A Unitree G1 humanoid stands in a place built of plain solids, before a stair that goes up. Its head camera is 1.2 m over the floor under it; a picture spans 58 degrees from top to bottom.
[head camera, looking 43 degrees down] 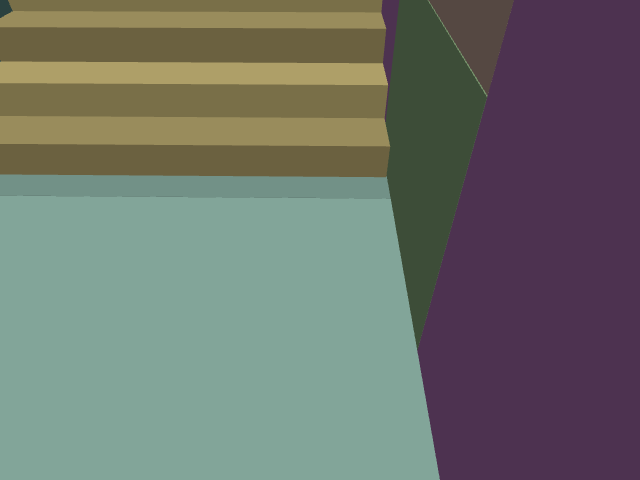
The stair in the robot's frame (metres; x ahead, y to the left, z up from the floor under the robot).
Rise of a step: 0.17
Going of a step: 0.27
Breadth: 2.00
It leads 1 degrees to the right of straight ahead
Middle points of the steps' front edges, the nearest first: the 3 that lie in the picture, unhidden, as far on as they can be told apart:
1.74 0.68 0.17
2.01 0.68 0.34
2.28 0.67 0.51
